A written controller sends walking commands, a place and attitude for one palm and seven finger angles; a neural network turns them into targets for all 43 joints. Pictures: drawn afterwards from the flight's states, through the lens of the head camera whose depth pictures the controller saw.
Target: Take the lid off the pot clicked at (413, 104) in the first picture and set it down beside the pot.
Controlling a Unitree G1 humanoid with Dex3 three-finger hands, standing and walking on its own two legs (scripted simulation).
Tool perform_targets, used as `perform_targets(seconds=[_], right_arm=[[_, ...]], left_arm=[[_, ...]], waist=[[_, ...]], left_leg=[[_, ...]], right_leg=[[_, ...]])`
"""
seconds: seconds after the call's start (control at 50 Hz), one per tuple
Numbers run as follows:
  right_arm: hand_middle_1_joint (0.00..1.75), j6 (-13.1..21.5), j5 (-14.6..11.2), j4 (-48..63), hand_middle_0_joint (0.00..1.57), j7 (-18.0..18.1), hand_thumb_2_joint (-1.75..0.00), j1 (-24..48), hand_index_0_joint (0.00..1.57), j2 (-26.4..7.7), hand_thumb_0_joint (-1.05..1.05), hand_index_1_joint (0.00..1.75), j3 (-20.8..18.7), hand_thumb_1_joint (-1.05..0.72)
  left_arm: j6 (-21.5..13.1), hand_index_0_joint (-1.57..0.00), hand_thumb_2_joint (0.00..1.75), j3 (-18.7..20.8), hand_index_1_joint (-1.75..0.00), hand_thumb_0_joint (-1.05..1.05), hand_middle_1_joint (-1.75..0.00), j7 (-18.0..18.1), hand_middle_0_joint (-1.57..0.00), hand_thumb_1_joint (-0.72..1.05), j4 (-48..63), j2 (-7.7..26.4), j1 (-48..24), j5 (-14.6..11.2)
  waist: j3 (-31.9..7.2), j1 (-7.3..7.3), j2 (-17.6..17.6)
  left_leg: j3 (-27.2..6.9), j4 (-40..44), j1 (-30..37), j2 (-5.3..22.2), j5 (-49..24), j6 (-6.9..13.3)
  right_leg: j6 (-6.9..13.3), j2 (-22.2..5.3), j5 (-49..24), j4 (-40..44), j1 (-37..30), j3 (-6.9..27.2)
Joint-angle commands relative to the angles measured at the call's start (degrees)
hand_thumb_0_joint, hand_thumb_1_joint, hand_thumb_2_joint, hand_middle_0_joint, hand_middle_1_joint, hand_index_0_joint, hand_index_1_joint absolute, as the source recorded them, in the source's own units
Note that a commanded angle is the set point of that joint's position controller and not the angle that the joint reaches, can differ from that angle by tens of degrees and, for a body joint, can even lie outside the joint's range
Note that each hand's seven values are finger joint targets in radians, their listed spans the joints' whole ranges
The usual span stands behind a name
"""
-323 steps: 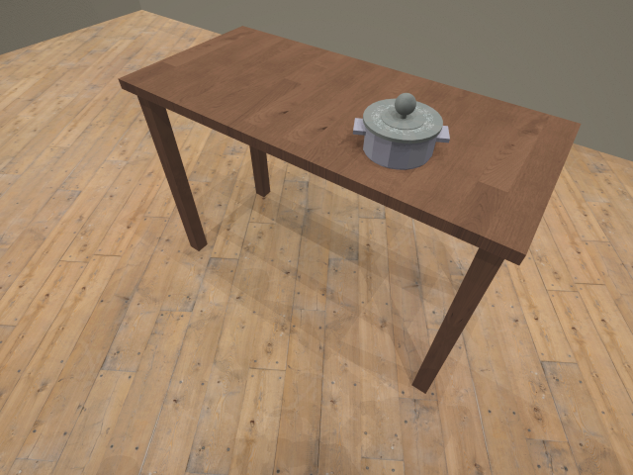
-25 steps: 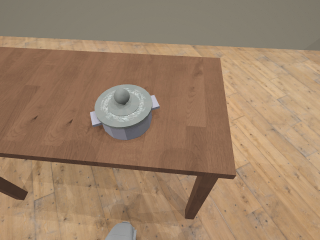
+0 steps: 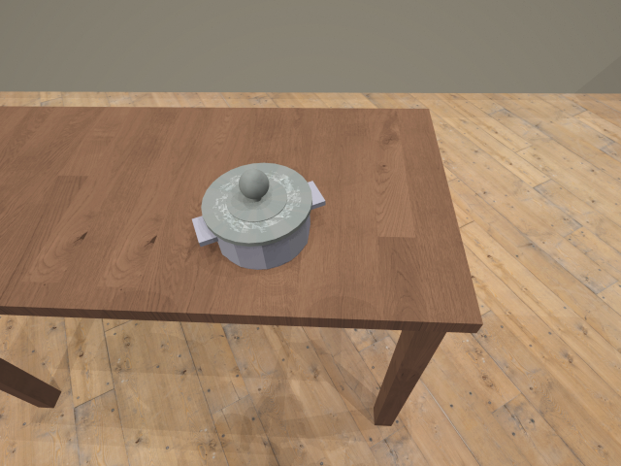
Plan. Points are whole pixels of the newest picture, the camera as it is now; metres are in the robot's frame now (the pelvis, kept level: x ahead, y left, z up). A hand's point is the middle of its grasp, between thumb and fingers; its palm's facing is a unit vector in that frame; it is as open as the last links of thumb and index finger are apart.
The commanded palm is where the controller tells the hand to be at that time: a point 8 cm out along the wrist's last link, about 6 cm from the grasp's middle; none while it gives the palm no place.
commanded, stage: come to a stop and stand still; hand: left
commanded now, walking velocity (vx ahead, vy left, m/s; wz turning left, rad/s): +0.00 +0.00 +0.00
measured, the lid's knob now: (254, 184) +0.47 +0.11 +0.09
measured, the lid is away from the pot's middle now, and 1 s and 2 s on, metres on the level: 0.00 0.00 0.00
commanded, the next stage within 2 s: look again from close up in 0.98 s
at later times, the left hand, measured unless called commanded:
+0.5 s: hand out of the picture +0.07 +0.18 -0.17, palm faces +0.01 -0.98 -0.21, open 7.3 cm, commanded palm none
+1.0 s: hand out of the picture +0.05 +0.19 -0.17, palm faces +0.02 -0.98 -0.19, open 7.4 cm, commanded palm none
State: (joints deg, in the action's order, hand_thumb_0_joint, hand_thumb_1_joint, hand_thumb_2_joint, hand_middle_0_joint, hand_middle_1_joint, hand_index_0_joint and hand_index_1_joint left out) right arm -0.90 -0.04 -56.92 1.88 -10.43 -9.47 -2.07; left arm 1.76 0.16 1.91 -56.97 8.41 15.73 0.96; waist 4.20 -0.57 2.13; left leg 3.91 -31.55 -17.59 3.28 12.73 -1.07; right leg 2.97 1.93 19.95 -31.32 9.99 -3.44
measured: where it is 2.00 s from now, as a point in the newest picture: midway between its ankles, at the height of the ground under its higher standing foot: outside the picture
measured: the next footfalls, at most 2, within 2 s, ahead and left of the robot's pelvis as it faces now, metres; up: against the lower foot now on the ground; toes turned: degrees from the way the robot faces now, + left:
none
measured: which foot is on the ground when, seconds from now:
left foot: down 0.00-1.00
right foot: down 0.00-1.00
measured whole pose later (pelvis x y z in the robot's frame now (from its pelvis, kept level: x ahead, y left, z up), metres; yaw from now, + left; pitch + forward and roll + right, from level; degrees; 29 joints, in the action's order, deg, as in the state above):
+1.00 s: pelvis +0.05 +0.01 +0.01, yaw +0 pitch +1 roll +1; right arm 1.1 -0.1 -60.1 2.1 -12.0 -8.9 1.0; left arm -0.4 -0.9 2.0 -59.5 10.2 17.8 0.2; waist 1.3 0.5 -1.8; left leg 4.7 -27.3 -12.9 1.8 15.1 -0.4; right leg 1.9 0.8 21.0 -24.2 4.2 -2.6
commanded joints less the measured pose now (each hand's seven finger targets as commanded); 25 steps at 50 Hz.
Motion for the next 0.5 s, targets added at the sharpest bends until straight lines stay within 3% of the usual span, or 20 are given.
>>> perform_targets(seconds=[0.0,0.02,0.04,0.06,0.08,0.12,0.16,0.24,0.26,0.3,0.4,0.44,0.48], right_arm=[[0.30,0.7,1.2,4.9,0.20,-1.1,-0.90,-4.1,0.20,-5.6,0.00,0.30,-0.6,-0.90],[0.30,0.0,1.5,5.3,0.20,-1.5,-0.90,-3.9,0.20,-4.8,0.00,0.30,-0.4,-0.90],[0.30,-0.3,1.6,5.6,0.20,-1.7,-0.90,-4.4,0.20,-4.8,0.00,0.30,-0.2,-0.90],[0.30,-0.2,1.6,5.4,0.20,-1.8,-0.90,-5.1,0.20,-4.8,0.00,0.30,-0.2,-0.90],[0.30,0.0,1.5,5.1,0.20,-1.9,-0.90,-5.8,0.20,-4.8,0.00,0.30,-0.1,-0.90],[0.30,0.4,1.4,4.7,0.20,-1.8,-0.90,-6.9,0.20,-4.1,0.00,0.30,0.4,-0.90],[0.30,0.7,1.2,3.5,0.20,-1.7,-0.90,-8.7,0.20,-4.1,0.00,0.30,0.8,-0.90],[0.30,1.8,1.0,1.7,0.20,-1.2,-0.90,-9.7,0.20,-4.6,0.00,0.30,1.5,-0.90],[0.30,1.9,0.9,1.3,0.20,-1.0,-0.90,-9.3,0.20,-4.6,0.00,0.30,1.6,-0.90],[0.30,2.0,0.7,1.1,0.20,-0.6,-0.90,-9.2,0.20,-4.4,0.00,0.30,1.8,-0.90],[0.30,2.3,0.5,-0.1,0.20,-0.3,-0.90,-9.7,0.20,-4.7,0.00,0.30,1.8,-0.90],[0.30,2.5,0.6,-0.3,0.20,-0.2,-0.90,-9.4,0.20,-5.1,0.00,0.30,1.8,-0.90],[0.30,2.4,0.4,-0.7,0.20,-0.2,-0.90,-8.8,0.20,-4.9,0.00,0.30,1.8,-0.90]], left_arm=[[-3.0,-0.20,0.90,1.9,-0.30,0.00,-0.30,1.9,-0.20,0.90,5.9,8.1,0.1,0.2],[-3.0,-0.20,0.90,2.1,-0.30,0.00,-0.30,1.4,-0.20,0.90,5.4,9.5,-0.7,0.2],[-3.3,-0.20,0.90,2.1,-0.30,0.00,-0.30,1.4,-0.20,0.90,5.9,9.1,-0.6,0.1],[-3.2,-0.20,0.90,2.0,-0.30,0.00,-0.30,1.4,-0.20,0.90,6.3,8.9,-0.5,0.2],[-3.4,-0.20,0.90,1.9,-0.30,0.00,-0.30,1.4,-0.20,0.90,6.4,8.7,-0.3,0.3],[-3.6,-0.20,0.90,1.8,-0.30,0.00,-0.30,1.2,-0.20,0.90,5.7,9.1,0.2,0.3],[-3.8,-0.20,0.90,1.6,-0.30,0.00,-0.30,1.3,-0.20,0.90,6.0,8.7,0.5,0.2],[-3.3,-0.20,0.90,1.3,-0.30,0.00,-0.30,1.0,-0.20,0.90,5.2,8.8,2.8,-0.3],[-3.4,-0.20,0.90,1.3,-0.30,0.00,-0.30,1.0,-0.20,0.90,4.7,8.7,3.7,-0.4],[-3.6,-0.20,0.90,1.3,-0.30,0.00,-0.30,1.0,-0.20,0.90,3.8,9.4,4.8,-0.5],[-3.5,-0.20,0.90,1.1,-0.30,0.00,-0.30,0.9,-0.20,0.90,3.4,9.1,4.5,-0.6],[-3.2,-0.20,0.90,1.0,-0.30,0.00,-0.30,0.8,-0.20,0.90,3.2,8.9,4.4,-0.6],[-3.3,-0.20,0.90,0.9,-0.30,0.00,-0.30,0.8,-0.20,0.90,2.6,8.5,4.7,-0.5]], waist=[[-4.7,-1.81,-5.3],[-3.2,-1.85,-4.2],[0.6,-2.17,-6.5],[3.3,-2.19,-9.1],[3.8,-2.01,-11.3],[3.1,-1.54,-10.4],[3.5,-2.05,-8.5],[1.7,0.00,0.5],[1.1,0.51,0.8],[-1.0,0.73,-2.8],[-4.3,0.58,-2.5],[-4.6,0.72,-0.4],[-3.8,0.68,-0.7]], left_leg=[[-1.4,-4.7,2.3,0.5,3.5,2.3],[-0.9,-5.4,3.7,0.2,5.3,1.5],[-1.2,-7.0,2.4,0.1,6.0,1.5],[-1.2,-8.7,0.5,0.0,6.0,1.7],[-1.2,-9.4,-0.5,0.1,6.3,1.8],[-1.2,-8.5,1.0,0.3,5.9,1.6],[-1.5,-5.4,2.4,0.7,3.1,1.7],[-4.1,0.8,1.5,2.4,-4.8,2.3],[-4.2,0.8,0.6,2.7,-6.1,2.4],[-2.9,0.0,0.5,2.3,-6.6,1.8],[-3.1,1.0,3.2,2.9,-10.7,1.7],[-4.2,1.8,4.6,3.5,-13.0,2.1],[-3.9,2.1,4.7,3.6,-12.6,2.1]], right_leg=[[2.7,-10.2,-8.7,10.7,5.3,10.6],[3.6,-11.2,0.7,13.0,9.4,11.3],[3.9,-11.4,6.8,15.6,13.8,12.3],[4.3,-11.7,8.2,17.0,15.5,12.9],[4.7,-11.8,6.0,17.2,14.8,13.0],[5.2,-12.5,0.5,16.2,14.1,12.2],[4.5,-11.5,-2.6,14.4,13.9,11.2],[1.2,-7.4,-9.9,9.1,7.3,7.9],[0.4,-7.3,-12.5,9.0,5.3,8.0],[-0.5,-8.2,-19.9,9.2,1.4,8.5],[-0.5,-8.0,-26.8,7.5,-1.6,7.0],[-0.5,-7.4,-23.8,7.0,-0.8,6.4],[-0.6,-7.5,-23.0,7.9,-0.4,6.6]])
